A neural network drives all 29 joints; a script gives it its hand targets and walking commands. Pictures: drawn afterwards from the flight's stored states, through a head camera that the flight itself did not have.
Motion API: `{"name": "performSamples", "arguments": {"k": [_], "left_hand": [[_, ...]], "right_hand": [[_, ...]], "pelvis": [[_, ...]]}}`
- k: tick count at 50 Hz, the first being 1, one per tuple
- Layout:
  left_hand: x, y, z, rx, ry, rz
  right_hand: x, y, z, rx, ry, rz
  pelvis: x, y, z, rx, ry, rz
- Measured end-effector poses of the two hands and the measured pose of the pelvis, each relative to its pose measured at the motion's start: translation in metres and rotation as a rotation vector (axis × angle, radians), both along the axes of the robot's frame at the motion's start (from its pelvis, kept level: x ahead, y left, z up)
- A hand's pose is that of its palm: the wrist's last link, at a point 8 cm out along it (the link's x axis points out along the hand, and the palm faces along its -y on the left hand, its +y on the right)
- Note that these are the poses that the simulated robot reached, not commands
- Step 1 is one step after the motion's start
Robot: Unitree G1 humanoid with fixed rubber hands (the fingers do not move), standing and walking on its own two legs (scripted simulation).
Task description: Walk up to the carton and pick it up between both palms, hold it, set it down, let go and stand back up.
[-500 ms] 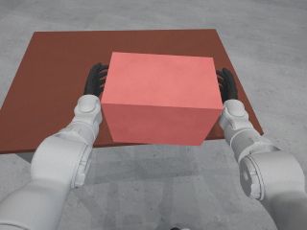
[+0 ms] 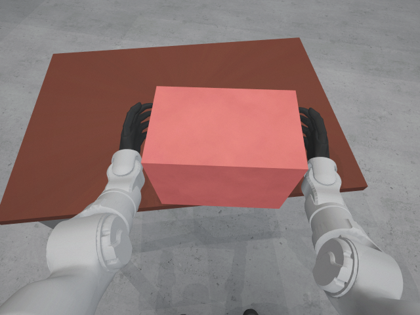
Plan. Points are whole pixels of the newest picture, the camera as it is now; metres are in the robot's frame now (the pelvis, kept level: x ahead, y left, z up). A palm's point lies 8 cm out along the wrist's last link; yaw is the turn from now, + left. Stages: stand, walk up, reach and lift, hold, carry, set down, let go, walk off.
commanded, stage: reach and lift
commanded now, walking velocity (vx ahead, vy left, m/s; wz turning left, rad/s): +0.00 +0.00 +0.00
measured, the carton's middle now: (222, 152) +0.44 -0.03 +0.00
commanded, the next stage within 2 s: none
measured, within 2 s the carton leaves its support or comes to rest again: leaves its support in 0.78 s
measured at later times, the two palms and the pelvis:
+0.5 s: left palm (130, 149) +0.43 +0.16 +0.04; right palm (316, 156) +0.39 -0.20 +0.04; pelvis +0.01 -0.01 +0.01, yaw +1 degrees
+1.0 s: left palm (123, 147) +0.41 +0.16 +0.07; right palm (322, 155) +0.38 -0.20 +0.06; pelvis -0.01 +0.00 +0.01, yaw +0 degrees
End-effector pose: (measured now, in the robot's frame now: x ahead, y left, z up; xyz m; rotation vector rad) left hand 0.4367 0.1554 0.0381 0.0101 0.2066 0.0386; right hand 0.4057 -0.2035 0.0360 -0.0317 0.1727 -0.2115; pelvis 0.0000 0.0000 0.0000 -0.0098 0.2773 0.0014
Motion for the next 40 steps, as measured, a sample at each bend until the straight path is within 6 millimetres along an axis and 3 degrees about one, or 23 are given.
{"name": "performSamples", "arguments": {"k": [11,20,40], "left_hand": [[0.003,0.0,-0.004,-0.006,-0.001,-0.001],[-0.001,-0.001,-0.001,0.028,-0.03,-0.021],[-0.032,0.009,0.005,0.032,-0.035,0.0]], "right_hand": [[0.003,0.001,0.001,-0.051,0.018,0.004],[-0.007,0.001,0.002,-0.062,0.0,-0.011],[-0.032,0.01,0.006,-0.061,-0.009,0.009]], "pelvis": [[0.013,-0.005,0.004,-0.003,-0.015,0.009],[0.016,-0.005,0.006,-0.01,-0.031,0.01],[-0.003,-0.007,0.007,-0.008,-0.054,0.023]]}}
